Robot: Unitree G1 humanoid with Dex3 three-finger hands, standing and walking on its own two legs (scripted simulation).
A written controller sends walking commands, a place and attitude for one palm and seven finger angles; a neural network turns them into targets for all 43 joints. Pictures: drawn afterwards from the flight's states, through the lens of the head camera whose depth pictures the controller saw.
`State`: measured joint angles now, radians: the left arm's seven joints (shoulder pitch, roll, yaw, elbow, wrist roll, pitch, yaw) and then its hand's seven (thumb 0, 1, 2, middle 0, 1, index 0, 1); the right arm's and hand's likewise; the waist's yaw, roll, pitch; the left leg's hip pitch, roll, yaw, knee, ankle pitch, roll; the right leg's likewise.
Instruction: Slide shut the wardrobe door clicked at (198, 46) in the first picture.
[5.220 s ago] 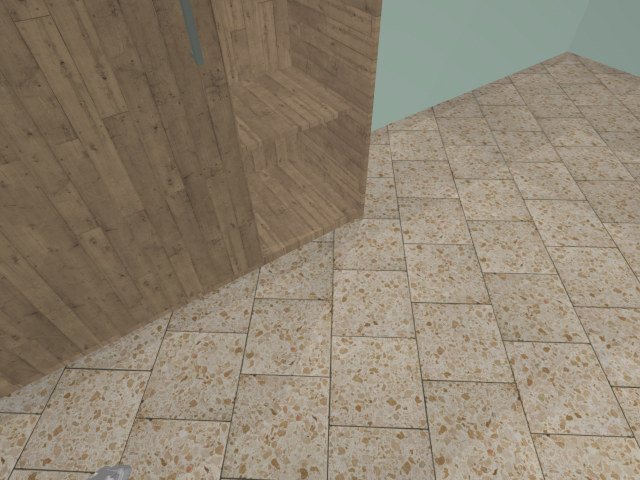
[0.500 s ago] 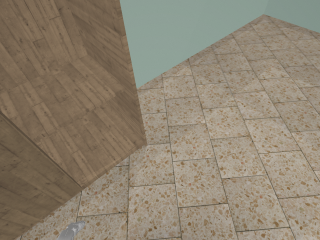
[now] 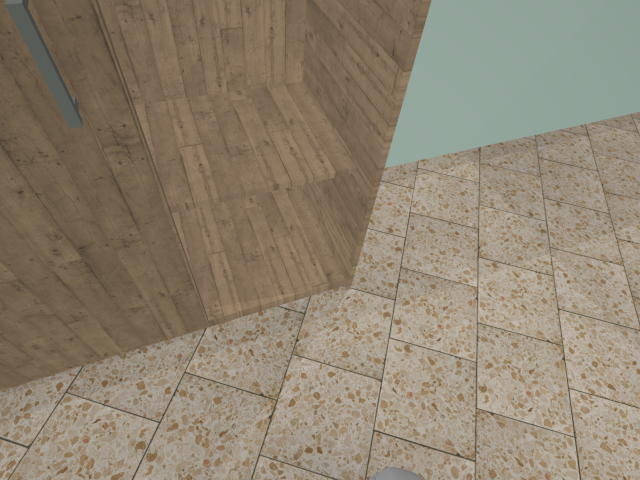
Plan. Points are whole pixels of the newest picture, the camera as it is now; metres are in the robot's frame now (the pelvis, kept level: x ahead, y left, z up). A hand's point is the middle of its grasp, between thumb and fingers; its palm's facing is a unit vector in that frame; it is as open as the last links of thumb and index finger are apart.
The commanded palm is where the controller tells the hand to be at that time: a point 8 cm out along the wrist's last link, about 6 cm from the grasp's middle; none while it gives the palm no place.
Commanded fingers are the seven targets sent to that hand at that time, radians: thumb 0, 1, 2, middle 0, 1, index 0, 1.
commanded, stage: turn to face it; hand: left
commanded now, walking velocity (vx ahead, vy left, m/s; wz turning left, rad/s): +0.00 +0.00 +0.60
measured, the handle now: (49, 63) +0.55 +0.40 +0.19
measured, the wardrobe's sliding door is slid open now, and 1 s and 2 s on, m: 0.49 0.49 0.49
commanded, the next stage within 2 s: take the last steps up to it in 0.58 s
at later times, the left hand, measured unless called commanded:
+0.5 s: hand out of the picture +0.05 +0.17 -0.13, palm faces +0.27 -0.92 -0.30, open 7.4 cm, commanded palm none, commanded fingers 0.00 0.90 0.90 -0.20 -0.30 -0.20 -0.30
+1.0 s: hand out of the picture -0.09 +0.18 -0.16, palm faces +0.43 -0.88 -0.19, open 7.4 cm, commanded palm none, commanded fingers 0.00 0.90 0.90 -0.20 -0.30 -0.20 -0.30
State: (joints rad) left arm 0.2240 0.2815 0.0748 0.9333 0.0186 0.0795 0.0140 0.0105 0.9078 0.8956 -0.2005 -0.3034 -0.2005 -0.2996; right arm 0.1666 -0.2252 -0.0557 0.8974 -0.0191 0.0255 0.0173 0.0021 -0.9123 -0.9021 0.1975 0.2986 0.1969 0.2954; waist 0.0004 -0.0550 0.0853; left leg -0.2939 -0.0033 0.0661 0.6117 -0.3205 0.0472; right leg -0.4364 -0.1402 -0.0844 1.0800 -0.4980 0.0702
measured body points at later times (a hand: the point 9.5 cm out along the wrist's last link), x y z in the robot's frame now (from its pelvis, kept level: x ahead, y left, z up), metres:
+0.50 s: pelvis +0.00 -0.05 +0.01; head +0.02 -0.08 +0.46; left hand +0.03 +0.22 -0.11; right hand +0.12 -0.29 -0.15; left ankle -0.04 +0.08 -0.66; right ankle +0.04 -0.15 -0.73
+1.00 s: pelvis +0.00 +0.00 +0.02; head -0.01 +0.02 +0.47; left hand -0.12 +0.23 -0.14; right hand +0.11 -0.20 -0.13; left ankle -0.09 +0.07 -0.73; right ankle +0.06 -0.12 -0.66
